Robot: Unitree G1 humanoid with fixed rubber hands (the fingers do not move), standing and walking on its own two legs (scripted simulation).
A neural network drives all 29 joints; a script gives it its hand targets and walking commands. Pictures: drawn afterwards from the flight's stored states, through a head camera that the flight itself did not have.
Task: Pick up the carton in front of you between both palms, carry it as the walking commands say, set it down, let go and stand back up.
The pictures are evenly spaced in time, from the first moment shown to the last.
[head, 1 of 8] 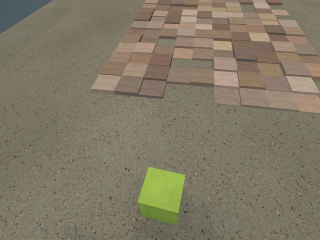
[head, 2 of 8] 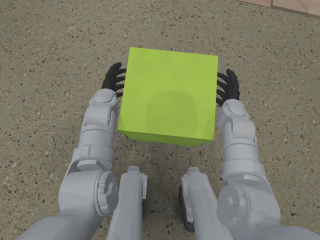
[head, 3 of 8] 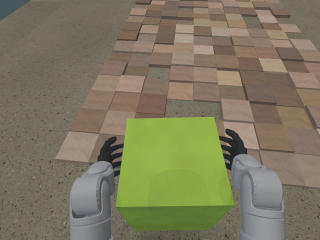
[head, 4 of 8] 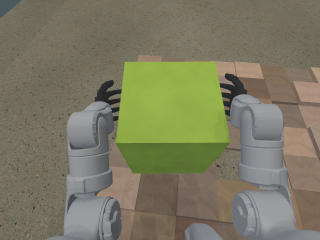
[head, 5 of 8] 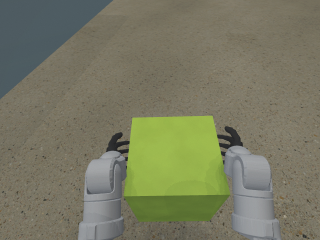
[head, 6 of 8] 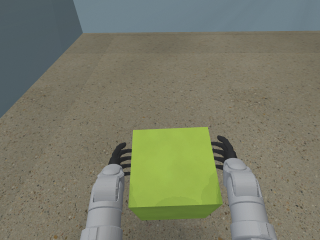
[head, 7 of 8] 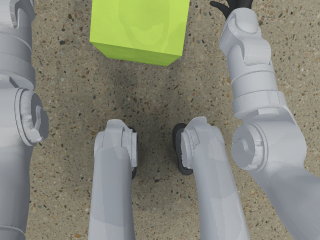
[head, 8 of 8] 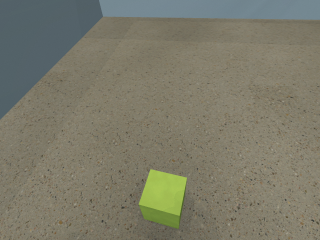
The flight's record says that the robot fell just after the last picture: no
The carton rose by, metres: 0.76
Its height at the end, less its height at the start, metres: +0.00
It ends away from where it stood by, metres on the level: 7.42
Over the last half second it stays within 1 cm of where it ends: yes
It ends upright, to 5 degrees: yes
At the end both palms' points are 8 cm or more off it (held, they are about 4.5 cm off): yes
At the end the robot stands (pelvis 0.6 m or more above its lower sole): yes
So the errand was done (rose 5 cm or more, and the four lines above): yes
